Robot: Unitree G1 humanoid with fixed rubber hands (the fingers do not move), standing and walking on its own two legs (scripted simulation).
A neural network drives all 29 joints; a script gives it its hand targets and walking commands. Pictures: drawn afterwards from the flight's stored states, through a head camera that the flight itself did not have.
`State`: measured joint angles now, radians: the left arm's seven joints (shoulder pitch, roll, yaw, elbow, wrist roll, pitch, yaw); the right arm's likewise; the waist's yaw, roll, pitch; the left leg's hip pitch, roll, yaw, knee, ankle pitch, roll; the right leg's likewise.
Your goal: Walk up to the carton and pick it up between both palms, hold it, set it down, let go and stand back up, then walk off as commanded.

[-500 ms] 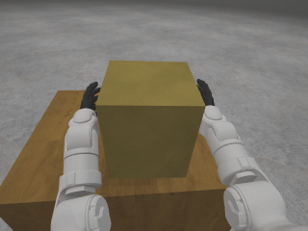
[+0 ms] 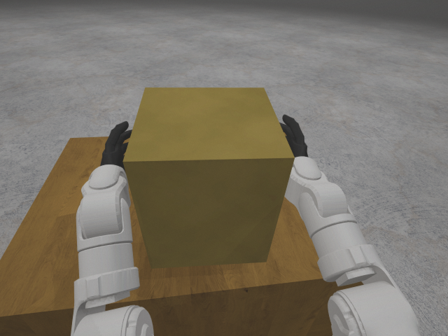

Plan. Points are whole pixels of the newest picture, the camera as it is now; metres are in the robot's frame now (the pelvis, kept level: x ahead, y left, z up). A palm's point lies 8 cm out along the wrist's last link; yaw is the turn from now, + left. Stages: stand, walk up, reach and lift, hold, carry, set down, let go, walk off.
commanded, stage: reach and lift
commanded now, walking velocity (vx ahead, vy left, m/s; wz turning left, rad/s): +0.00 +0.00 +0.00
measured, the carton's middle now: (207, 177) +0.36 +0.02 +0.16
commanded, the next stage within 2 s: hold in 0.20 s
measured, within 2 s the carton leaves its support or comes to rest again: neither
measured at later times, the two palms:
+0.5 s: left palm (116, 159) +0.35 +0.17 +0.22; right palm (299, 150) +0.36 -0.13 +0.22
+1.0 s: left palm (111, 159) +0.33 +0.17 +0.23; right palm (303, 147) +0.34 -0.13 +0.24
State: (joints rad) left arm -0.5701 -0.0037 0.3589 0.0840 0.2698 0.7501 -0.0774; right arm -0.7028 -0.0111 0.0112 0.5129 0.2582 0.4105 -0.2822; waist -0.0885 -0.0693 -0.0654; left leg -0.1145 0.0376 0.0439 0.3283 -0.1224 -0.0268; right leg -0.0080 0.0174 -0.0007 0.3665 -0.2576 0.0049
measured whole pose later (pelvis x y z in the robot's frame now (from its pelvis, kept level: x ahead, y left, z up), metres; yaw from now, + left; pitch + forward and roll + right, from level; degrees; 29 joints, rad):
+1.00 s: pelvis -0.02 +0.00 +0.00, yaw +0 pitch -7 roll +0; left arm -0.68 0.00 0.35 0.12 0.31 0.82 -0.06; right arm -0.81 -0.05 -0.02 0.56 0.23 0.49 -0.24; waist -0.09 -0.07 -0.06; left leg -0.11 0.03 0.04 0.32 -0.09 -0.03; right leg -0.01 0.02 0.00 0.37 -0.24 0.00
